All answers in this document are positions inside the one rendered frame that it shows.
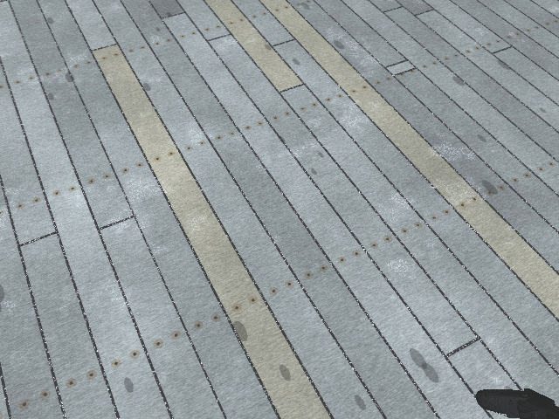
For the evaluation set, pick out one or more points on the robot right hand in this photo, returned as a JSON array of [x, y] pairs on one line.
[[526, 404]]

